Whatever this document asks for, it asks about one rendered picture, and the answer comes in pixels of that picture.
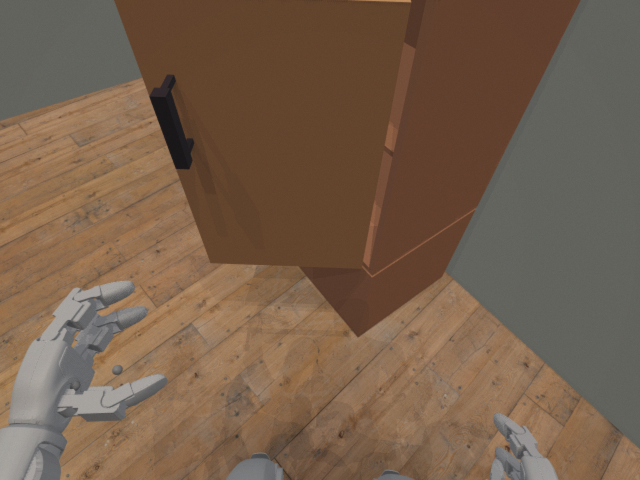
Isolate left robot hand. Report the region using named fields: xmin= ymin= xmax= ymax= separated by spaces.
xmin=8 ymin=281 xmax=168 ymax=433

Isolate handle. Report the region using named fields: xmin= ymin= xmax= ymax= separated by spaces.
xmin=149 ymin=75 xmax=194 ymax=169

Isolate cupboard door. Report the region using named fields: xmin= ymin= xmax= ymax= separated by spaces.
xmin=114 ymin=0 xmax=411 ymax=269

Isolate robot left thigh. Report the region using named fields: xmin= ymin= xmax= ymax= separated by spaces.
xmin=226 ymin=458 xmax=283 ymax=480

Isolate left robot forearm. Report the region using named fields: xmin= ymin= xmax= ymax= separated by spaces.
xmin=0 ymin=424 xmax=67 ymax=480

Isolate right robot hand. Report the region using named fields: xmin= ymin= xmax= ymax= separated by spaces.
xmin=486 ymin=413 xmax=559 ymax=480

